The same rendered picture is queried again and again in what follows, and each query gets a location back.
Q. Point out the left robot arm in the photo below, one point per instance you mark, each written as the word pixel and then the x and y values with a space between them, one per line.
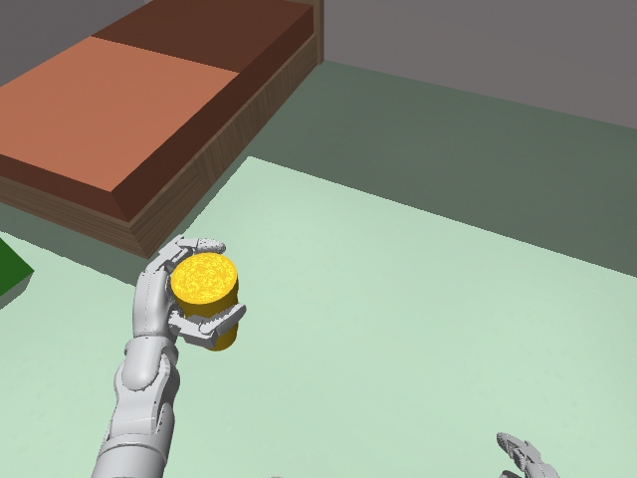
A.
pixel 139 434

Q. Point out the right robot hand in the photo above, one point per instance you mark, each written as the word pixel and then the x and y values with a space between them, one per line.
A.
pixel 526 457

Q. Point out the bed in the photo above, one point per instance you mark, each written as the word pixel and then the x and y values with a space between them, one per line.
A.
pixel 121 135

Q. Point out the left robot hand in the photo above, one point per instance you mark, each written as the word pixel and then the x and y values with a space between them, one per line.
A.
pixel 155 310

